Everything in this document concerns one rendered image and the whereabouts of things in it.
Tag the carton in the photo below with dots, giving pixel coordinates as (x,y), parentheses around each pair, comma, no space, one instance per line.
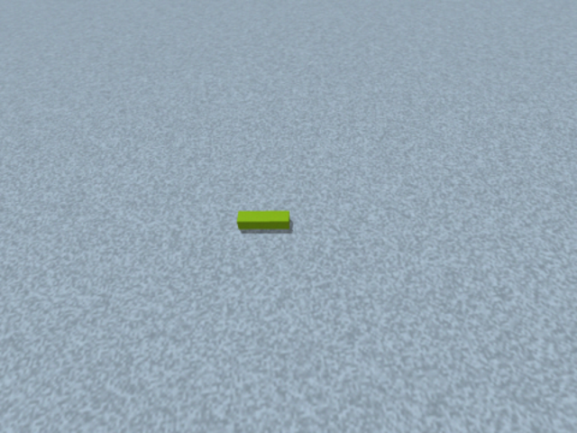
(263,220)

